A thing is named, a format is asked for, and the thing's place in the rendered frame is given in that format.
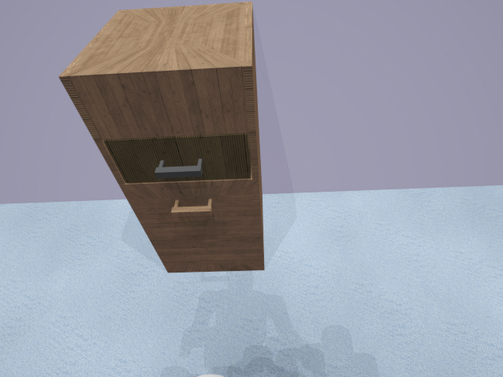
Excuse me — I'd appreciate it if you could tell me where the drawer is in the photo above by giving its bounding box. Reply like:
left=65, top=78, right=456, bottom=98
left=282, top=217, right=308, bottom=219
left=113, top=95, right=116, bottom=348
left=104, top=133, right=251, bottom=183

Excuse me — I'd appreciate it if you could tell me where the handle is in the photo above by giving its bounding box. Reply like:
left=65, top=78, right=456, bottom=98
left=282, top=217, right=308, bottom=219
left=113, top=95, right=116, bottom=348
left=171, top=206, right=212, bottom=217
left=155, top=159, right=203, bottom=178

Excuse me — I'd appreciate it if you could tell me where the cabinet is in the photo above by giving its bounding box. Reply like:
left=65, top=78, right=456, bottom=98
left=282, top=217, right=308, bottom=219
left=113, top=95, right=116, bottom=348
left=59, top=2, right=264, bottom=273

